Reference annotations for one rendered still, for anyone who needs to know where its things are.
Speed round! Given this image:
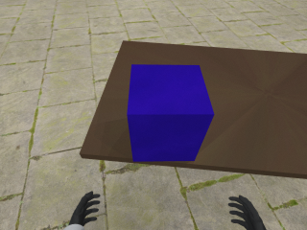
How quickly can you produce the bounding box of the robot right hand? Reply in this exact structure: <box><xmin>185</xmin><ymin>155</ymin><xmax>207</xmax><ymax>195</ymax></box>
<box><xmin>228</xmin><ymin>195</ymin><xmax>267</xmax><ymax>230</ymax></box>

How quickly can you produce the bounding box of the carton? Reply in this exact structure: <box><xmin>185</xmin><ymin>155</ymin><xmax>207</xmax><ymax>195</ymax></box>
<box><xmin>127</xmin><ymin>64</ymin><xmax>215</xmax><ymax>162</ymax></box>

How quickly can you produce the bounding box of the table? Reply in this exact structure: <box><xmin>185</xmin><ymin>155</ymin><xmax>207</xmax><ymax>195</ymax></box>
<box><xmin>80</xmin><ymin>40</ymin><xmax>307</xmax><ymax>179</ymax></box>

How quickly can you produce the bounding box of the robot left hand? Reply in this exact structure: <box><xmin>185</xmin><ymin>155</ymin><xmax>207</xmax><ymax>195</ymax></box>
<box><xmin>68</xmin><ymin>191</ymin><xmax>101</xmax><ymax>226</ymax></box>

